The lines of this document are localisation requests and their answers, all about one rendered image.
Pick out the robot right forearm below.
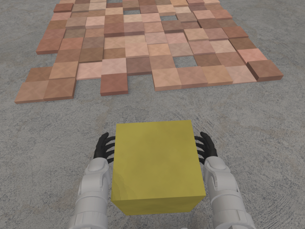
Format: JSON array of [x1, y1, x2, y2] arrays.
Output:
[[203, 156, 256, 229]]

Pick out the robot right hand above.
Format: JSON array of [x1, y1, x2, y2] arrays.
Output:
[[194, 132, 218, 165]]

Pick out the carton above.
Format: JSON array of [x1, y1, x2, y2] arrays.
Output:
[[111, 120, 206, 216]]

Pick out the robot left hand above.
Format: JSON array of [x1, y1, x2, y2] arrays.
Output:
[[93, 132, 115, 164]]

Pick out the robot left forearm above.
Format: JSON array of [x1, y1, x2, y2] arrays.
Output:
[[67, 157, 111, 229]]

